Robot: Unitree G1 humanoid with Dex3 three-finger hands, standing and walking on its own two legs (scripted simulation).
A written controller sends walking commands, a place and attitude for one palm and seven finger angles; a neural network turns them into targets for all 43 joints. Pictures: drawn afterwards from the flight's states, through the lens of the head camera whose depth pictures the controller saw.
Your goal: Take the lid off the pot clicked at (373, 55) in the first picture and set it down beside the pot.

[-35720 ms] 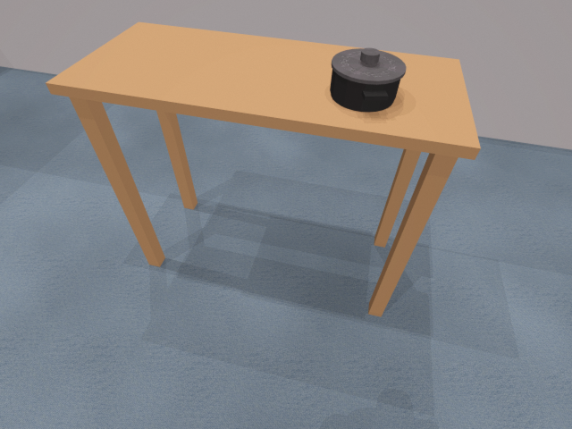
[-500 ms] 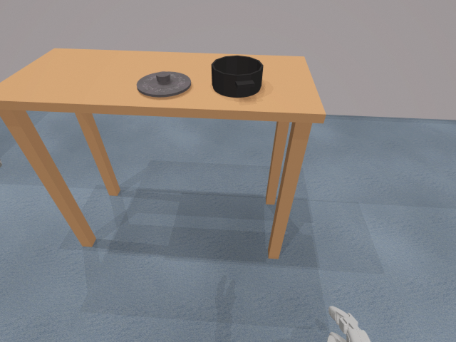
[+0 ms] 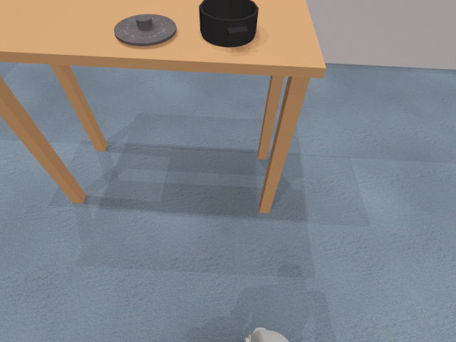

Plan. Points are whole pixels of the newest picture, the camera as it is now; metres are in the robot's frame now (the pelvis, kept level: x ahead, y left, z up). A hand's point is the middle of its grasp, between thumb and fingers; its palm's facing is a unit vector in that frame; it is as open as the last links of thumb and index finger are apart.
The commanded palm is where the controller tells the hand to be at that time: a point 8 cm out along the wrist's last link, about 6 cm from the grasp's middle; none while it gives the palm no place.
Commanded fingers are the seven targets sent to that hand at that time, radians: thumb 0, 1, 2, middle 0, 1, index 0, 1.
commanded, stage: stop stepping back and stand still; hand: left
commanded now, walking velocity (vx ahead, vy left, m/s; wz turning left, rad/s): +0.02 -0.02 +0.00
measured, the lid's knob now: (144, 21) +0.88 +0.25 +0.11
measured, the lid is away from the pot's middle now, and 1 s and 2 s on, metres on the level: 0.23 0.23 0.23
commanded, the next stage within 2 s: let the arm hang, fingers relaxed in 0.88 s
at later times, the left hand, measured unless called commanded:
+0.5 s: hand (139, 335) +0.16 +0.17 -0.15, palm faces +0.00 -0.97 -0.22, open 7.3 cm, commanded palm none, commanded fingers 0.00 0.90 0.90 -0.20 -0.30 -0.20 -0.30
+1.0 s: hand (125, 329) +0.17 +0.20 -0.15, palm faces -0.05 -0.97 -0.25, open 7.4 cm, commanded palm none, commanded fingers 0.00 0.90 0.90 -0.20 -0.30 -0.20 -0.30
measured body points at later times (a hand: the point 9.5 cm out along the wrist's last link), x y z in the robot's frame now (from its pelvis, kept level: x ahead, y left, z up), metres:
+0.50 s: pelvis +0.07 +0.00 +0.02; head +0.11 -0.01 +0.47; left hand +0.16 +0.22 -0.13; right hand +0.11 -0.23 -0.14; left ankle +0.04 +0.12 -0.72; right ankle +0.02 -0.08 -0.72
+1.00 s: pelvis +0.10 +0.02 +0.02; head +0.14 +0.01 +0.46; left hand +0.17 +0.25 -0.14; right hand +0.08 -0.21 -0.14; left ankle +0.04 +0.12 -0.72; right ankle +0.02 -0.08 -0.72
